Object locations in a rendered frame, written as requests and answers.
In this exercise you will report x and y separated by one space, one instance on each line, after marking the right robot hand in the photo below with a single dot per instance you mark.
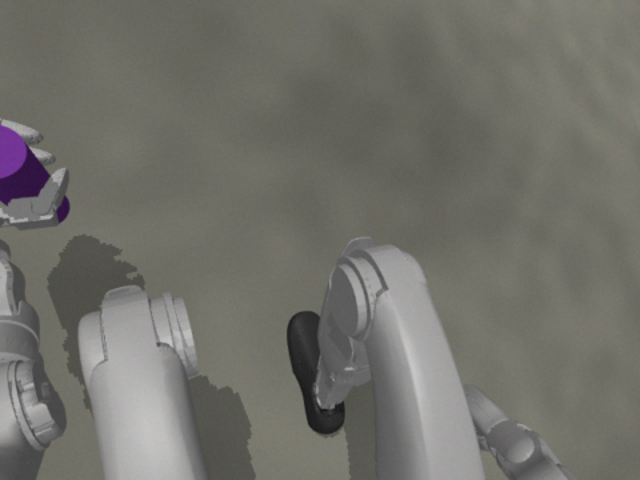
485 413

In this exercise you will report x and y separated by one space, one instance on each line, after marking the can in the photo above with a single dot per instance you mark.
21 173

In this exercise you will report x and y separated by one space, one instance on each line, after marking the left robot hand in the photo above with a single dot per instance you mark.
35 212

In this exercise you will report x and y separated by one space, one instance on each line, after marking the right robot foot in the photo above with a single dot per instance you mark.
304 352

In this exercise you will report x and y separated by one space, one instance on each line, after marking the right robot arm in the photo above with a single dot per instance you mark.
523 454

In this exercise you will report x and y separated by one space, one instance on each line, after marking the left robot arm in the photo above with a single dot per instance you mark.
31 411

